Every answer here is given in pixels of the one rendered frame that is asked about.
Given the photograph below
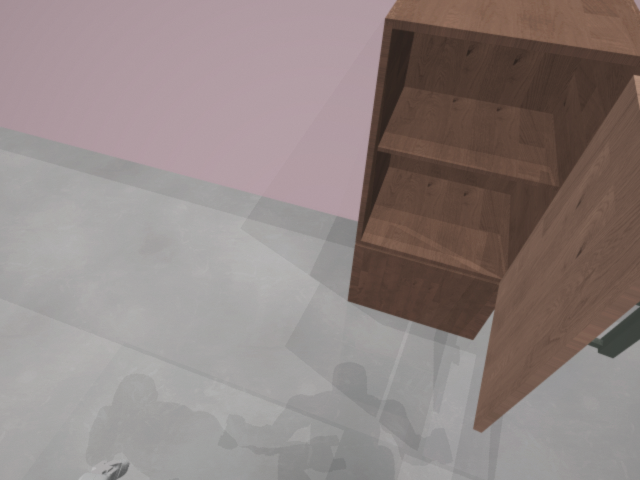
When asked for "robot left hand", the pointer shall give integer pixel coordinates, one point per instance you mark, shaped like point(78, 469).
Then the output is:
point(107, 470)

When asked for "cupboard door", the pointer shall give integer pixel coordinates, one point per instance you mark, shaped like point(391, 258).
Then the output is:
point(577, 273)

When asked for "handle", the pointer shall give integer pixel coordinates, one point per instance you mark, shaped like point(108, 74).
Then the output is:
point(621, 337)

